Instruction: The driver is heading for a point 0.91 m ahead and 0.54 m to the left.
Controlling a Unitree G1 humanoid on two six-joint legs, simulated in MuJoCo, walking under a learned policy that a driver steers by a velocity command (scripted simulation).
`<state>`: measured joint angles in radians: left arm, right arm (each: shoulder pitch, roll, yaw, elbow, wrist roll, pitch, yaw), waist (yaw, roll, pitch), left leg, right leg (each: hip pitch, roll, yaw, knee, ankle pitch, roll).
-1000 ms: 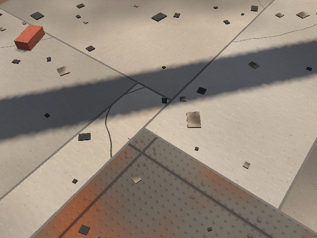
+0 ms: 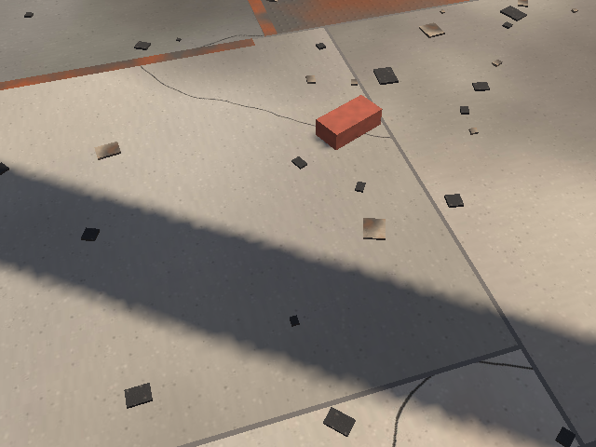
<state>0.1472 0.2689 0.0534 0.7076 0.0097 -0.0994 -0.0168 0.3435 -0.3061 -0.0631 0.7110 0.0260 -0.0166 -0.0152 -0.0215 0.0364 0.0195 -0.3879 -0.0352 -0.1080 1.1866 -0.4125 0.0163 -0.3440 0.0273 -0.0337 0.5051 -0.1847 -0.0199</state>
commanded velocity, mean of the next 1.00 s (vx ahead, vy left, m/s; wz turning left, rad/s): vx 0.48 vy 0.00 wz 0.60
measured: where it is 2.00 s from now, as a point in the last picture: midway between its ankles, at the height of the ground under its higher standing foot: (162, 340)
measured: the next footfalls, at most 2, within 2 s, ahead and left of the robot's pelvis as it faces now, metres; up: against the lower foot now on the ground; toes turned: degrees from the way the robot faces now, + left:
left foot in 0.40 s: +0.35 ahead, +0.18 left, +0.00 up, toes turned +17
right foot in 0.88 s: +0.69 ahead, +0.11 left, +0.00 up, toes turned +34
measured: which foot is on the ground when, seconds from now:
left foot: up 0.00-0.38, down 0.40-0.88, up 0.90-1.00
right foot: down 0.00-0.40, up 0.42-0.86, down 0.88-1.00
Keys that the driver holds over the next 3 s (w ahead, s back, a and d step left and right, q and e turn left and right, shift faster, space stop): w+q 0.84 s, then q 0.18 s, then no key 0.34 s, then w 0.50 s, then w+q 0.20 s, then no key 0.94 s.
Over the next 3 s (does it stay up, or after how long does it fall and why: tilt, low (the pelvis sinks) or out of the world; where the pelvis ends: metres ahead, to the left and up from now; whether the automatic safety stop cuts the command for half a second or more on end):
stays up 0.94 0.52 0.01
